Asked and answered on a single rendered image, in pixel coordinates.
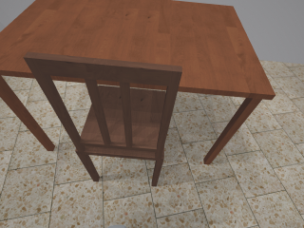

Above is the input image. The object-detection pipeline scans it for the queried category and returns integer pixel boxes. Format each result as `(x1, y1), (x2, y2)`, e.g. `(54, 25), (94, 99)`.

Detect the chair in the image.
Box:
(23, 51), (182, 187)

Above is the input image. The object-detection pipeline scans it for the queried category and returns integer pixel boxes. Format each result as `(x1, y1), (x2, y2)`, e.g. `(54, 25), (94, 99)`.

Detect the table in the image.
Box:
(0, 0), (276, 165)

